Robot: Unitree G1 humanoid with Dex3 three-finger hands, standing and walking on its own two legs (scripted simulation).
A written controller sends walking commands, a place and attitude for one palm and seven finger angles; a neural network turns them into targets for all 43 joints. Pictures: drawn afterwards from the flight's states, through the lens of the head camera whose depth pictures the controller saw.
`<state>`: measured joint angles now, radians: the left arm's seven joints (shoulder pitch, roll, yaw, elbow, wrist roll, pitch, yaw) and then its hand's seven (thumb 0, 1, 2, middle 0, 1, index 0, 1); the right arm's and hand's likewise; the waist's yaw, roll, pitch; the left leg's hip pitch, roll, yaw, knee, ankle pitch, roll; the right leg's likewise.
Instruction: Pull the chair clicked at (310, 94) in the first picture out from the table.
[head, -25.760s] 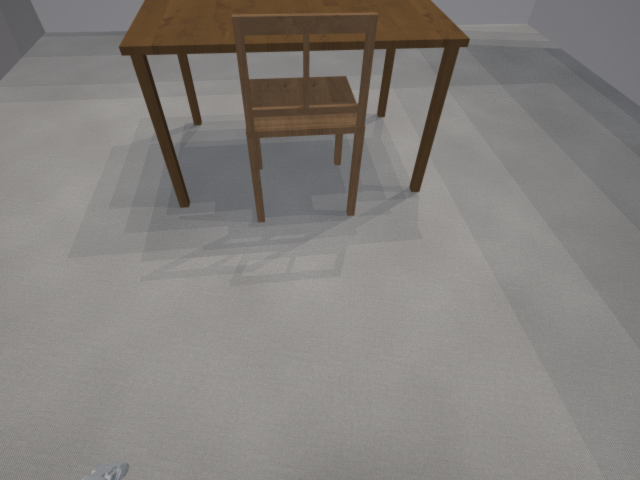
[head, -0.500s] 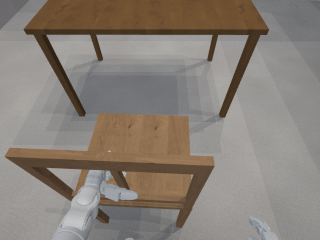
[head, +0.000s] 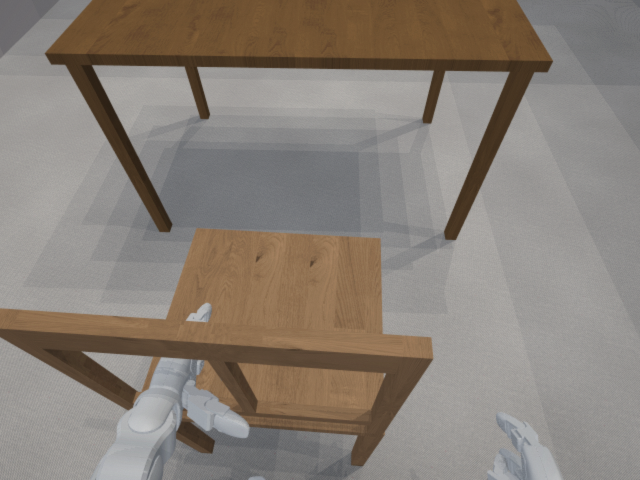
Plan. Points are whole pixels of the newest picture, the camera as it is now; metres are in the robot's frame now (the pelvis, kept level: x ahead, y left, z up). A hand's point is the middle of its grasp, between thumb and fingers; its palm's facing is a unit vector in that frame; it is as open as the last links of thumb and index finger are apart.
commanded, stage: draw the fingers out of the gap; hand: left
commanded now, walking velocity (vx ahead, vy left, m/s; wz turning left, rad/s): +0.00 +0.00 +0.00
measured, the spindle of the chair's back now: (237, 384) +0.26 +0.12 -0.06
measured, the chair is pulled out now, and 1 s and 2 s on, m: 0.63 0.63 0.63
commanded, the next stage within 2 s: draw the hand back to the body in 0.70 s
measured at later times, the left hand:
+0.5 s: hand (204, 449) +0.17 +0.14 -0.03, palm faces -0.11 -0.98 -0.14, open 17.5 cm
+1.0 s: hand (178, 469) +0.15 +0.15 +0.02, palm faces +0.05 -1.00 -0.02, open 17.5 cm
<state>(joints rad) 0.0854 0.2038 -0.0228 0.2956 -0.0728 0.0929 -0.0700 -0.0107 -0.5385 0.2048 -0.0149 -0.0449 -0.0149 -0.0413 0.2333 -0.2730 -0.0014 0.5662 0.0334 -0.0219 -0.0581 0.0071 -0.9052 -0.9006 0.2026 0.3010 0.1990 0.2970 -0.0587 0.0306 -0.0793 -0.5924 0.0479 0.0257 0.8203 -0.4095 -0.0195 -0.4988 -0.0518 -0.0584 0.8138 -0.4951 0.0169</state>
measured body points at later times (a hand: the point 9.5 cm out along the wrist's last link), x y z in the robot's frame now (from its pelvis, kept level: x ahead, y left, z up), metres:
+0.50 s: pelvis -0.02 +0.01 -0.01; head +0.02 +0.00 +0.44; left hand +0.18 +0.19 -0.02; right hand +0.16 -0.24 -0.09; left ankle -0.01 +0.13 -0.70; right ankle -0.06 -0.12 -0.70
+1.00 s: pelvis -0.03 +0.00 -0.03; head +0.01 +0.01 +0.42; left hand +0.14 +0.20 +0.03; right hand +0.16 -0.23 -0.10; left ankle -0.01 +0.13 -0.70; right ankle -0.06 -0.12 -0.70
